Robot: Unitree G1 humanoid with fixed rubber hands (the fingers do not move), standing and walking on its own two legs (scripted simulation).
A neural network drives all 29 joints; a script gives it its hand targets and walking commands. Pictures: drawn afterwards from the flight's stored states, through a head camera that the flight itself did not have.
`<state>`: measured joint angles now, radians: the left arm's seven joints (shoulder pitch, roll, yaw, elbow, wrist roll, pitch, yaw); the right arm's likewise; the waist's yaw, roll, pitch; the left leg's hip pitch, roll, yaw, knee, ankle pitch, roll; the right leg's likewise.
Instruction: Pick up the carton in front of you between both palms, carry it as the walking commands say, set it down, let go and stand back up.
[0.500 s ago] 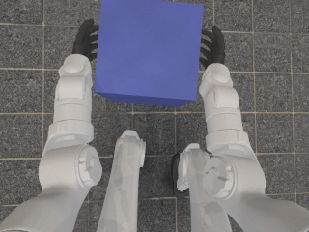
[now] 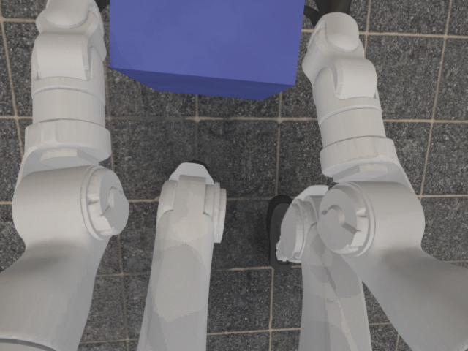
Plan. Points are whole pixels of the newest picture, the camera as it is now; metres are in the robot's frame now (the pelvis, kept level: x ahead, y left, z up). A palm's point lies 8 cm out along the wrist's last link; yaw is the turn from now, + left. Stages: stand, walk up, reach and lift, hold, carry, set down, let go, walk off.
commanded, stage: set down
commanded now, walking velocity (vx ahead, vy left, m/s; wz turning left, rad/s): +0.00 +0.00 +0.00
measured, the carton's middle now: (212, 20) +0.52 +0.16 -0.22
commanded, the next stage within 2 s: none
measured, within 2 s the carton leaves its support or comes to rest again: rests again in 1.32 s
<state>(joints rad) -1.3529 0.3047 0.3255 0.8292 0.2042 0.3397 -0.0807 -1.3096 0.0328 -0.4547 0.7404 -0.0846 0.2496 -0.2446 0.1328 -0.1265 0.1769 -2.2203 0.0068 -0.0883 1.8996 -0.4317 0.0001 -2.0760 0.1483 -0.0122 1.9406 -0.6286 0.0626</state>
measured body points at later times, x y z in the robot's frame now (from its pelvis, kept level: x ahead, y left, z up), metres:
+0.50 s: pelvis -0.01 +0.00 -0.05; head +0.35 +0.11 +0.19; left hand +0.51 +0.32 -0.23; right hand +0.56 +0.02 -0.22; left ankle +0.13 +0.13 -0.41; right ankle +0.09 -0.12 -0.41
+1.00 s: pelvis -0.02 -0.01 -0.06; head +0.36 +0.08 +0.16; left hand +0.50 +0.32 -0.24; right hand +0.56 +0.01 -0.24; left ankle +0.13 +0.13 -0.41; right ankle +0.09 -0.12 -0.41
